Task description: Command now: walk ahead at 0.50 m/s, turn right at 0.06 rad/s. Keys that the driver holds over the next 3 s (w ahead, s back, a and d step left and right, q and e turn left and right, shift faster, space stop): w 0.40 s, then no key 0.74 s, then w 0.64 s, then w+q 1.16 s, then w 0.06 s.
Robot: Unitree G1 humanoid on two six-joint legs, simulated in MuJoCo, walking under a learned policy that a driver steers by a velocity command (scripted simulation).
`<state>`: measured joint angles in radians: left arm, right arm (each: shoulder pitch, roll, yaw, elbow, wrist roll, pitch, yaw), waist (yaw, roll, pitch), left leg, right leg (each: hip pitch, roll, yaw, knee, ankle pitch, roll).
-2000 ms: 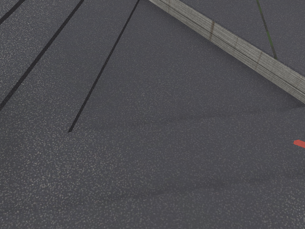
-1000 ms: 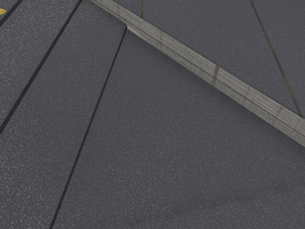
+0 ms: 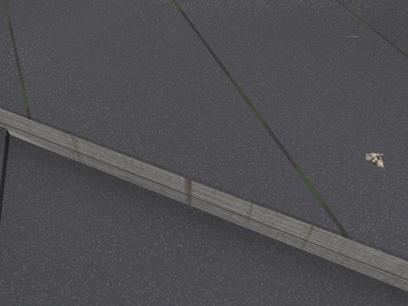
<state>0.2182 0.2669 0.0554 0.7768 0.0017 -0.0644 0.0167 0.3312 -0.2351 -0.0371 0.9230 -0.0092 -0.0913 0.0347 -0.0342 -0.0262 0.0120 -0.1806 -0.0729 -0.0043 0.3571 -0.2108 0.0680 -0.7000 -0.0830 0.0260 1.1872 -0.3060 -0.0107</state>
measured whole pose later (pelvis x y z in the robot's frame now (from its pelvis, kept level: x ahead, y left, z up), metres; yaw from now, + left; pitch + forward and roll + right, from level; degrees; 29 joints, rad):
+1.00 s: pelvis +0.38 -0.02 +0.00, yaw +0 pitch -2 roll +0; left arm 0.25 0.20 0.00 1.10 0.01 0.00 0.04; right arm 0.17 -0.20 0.00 1.01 0.00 0.00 -0.03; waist 0.00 -0.01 0.03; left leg -0.23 -0.04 0.07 0.40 -0.15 0.06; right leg -0.12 -0.01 0.01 0.43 -0.28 0.01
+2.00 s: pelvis +0.70 -0.06 -0.02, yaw +3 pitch +5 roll -3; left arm -0.20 0.06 -0.07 0.60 0.01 -0.02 0.00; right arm 0.55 -0.17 0.01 1.16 0.01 -0.07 -0.01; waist -0.07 0.07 0.04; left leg 0.24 0.09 0.01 0.10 -0.32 0.04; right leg -1.24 -0.05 -0.10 1.57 -0.51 -0.15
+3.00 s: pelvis +1.35 +0.02 +0.15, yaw +37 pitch +4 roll +1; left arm -0.03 0.25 0.03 0.64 0.00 -0.14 0.01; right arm 0.41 -0.26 -0.08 0.76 0.02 -0.04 -0.02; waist -0.07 0.00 -0.03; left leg -0.14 -0.10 -0.26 0.65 -0.52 0.03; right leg -0.55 0.00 0.05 0.55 -0.07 0.01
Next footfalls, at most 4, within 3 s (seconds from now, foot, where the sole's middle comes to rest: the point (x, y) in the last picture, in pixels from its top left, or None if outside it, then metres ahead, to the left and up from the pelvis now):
0.24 right None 0.31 -0.13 -0.78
0.70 left None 0.47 0.07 -0.78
0.92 right None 0.39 -0.14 -0.78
2.02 right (251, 159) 0.93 -0.18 -0.60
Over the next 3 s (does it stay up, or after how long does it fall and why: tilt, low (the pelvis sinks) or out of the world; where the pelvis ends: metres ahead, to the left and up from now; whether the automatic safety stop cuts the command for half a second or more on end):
stays up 1.35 0.02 0.15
